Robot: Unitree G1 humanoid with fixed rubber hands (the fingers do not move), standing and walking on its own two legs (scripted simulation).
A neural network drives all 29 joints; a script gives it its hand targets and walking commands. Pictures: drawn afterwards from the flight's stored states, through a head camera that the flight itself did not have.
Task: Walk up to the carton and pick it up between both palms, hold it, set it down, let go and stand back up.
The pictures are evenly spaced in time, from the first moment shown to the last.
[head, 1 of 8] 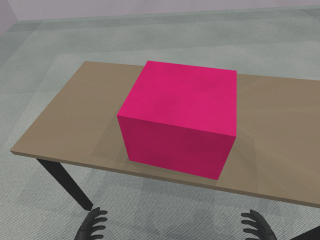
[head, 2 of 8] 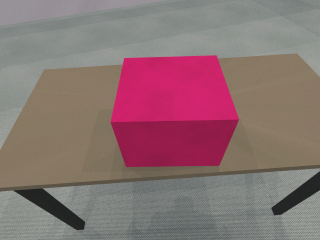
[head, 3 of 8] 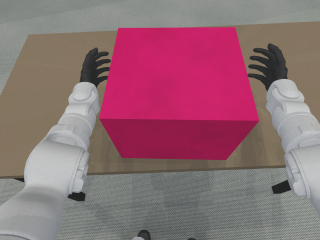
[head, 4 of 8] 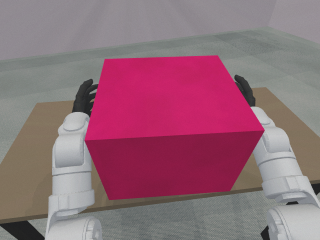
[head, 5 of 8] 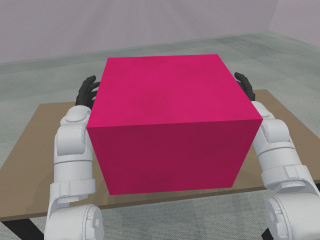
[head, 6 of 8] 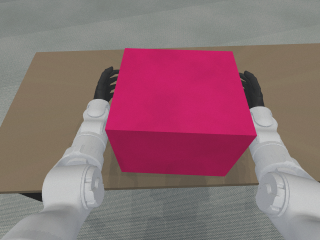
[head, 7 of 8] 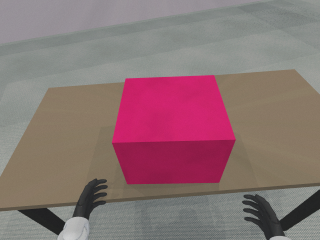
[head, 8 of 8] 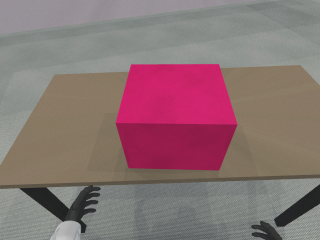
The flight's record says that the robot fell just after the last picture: no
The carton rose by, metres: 0.18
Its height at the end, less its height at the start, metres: +0.00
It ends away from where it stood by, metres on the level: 0.00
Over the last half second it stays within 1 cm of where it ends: yes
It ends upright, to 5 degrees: yes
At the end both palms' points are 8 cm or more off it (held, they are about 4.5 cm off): yes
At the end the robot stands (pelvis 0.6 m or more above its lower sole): yes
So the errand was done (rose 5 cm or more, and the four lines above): yes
